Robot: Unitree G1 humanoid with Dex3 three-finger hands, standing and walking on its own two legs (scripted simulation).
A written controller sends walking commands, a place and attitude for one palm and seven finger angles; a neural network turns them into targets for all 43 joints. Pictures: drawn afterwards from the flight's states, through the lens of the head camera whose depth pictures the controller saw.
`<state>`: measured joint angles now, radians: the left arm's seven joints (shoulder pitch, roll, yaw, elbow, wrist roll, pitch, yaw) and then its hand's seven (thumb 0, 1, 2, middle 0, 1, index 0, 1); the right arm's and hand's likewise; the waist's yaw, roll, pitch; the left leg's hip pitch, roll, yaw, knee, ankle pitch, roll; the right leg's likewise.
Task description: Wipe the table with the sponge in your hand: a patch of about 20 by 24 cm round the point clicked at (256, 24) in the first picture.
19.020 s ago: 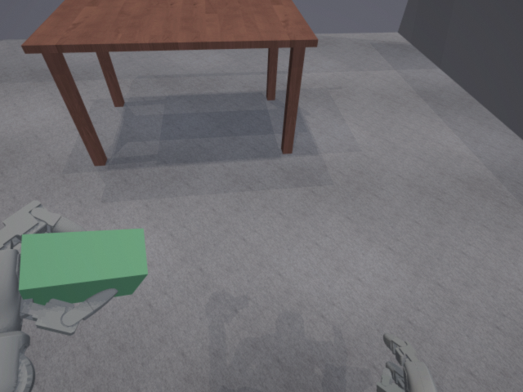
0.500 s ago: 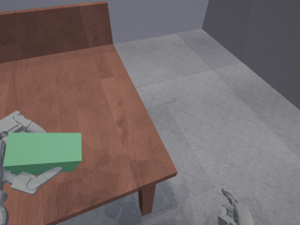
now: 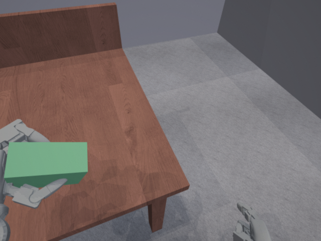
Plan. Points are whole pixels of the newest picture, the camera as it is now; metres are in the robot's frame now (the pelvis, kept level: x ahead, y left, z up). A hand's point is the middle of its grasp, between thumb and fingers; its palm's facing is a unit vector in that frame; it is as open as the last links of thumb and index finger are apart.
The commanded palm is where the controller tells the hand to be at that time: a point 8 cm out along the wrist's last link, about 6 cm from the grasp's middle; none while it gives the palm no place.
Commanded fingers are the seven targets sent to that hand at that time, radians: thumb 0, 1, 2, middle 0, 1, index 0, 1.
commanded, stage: come to a stop and stand still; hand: left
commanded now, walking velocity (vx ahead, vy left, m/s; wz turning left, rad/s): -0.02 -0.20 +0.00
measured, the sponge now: (60, 165) +0.23 +0.20 +0.14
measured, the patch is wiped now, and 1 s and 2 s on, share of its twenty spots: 0.00 0.00 0.00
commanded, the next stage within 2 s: look again from close up in 1.22 s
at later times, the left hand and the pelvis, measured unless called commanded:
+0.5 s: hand (9, 170) +0.21 +0.28 +0.16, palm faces +0.27 -0.87 -0.41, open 9.6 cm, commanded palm +0.15 +0.32 +0.18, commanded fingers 0.00 0.10 1.30 -1.20 -1.60 -1.20 -1.60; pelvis -0.01 +0.05 +0.00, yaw -1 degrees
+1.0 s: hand out of the picture +0.20 +0.34 +0.17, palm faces +0.38 -0.85 -0.36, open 9.6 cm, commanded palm +0.14 +0.37 +0.18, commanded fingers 0.00 0.10 1.30 -1.20 -1.60 -1.20 -1.60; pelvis -0.02 +0.09 +0.01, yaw +0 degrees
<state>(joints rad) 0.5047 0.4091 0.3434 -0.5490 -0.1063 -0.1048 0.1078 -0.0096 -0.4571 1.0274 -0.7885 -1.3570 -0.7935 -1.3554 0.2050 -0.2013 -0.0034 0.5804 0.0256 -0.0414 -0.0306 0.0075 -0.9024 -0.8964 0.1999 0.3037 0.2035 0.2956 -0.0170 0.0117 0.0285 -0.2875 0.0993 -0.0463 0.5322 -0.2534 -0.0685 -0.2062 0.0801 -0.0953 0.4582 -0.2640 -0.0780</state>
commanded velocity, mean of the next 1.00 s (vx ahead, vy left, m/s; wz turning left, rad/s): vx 0.00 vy -0.01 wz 0.00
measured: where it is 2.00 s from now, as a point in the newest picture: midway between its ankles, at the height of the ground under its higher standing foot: outside the picture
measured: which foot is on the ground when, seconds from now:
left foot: down 0.00-1.00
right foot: down 0.00-1.00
